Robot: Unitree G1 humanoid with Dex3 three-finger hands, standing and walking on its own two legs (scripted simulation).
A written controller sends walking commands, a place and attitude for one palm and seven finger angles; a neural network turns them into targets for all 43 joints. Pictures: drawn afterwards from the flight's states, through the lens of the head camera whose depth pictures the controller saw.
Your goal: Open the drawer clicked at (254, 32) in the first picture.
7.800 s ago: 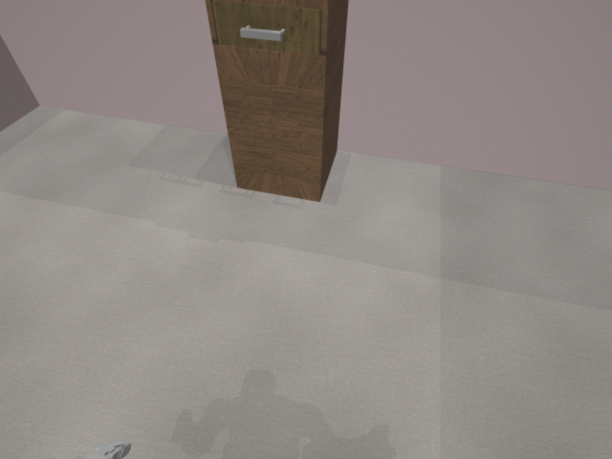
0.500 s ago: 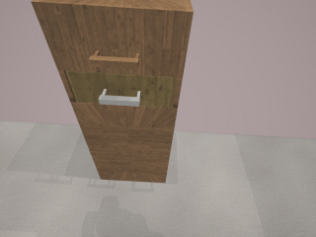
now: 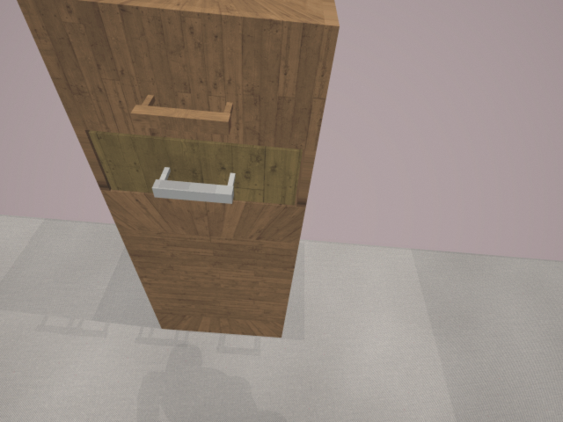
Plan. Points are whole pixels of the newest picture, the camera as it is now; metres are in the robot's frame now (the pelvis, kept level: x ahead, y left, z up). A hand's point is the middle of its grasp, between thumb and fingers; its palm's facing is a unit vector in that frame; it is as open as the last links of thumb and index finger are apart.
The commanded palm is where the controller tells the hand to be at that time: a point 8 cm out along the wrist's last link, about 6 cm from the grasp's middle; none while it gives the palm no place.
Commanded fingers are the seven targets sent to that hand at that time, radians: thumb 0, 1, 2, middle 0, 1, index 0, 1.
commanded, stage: come to a stop and stand still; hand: left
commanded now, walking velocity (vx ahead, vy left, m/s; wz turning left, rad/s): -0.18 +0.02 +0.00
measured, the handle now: (196, 183) +0.51 +0.21 +0.02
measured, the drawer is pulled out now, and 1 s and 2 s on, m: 0.00 0.00 0.00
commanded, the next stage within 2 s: look again from close up in 0.76 s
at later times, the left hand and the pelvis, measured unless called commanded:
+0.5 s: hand out of the picture +0.03 +0.16 -0.16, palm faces +0.00 -0.97 -0.25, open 7.4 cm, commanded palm none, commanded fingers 0.00 0.90 0.90 -0.20 -0.30 -0.20 -0.30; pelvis -0.02 -0.03 +0.00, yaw +1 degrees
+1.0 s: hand out of the picture +0.00 +0.14 -0.16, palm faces +0.01 -0.98 -0.20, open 7.3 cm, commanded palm none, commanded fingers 0.00 0.90 0.90 -0.20 -0.30 -0.20 -0.30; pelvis -0.01 -0.03 +0.01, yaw +0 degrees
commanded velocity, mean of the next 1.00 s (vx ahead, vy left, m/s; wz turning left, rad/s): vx -0.03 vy -0.01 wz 0.00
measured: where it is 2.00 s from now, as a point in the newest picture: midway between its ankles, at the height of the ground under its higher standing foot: outside the picture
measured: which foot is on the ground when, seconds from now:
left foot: down 0.00-1.00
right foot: down 0.00-1.00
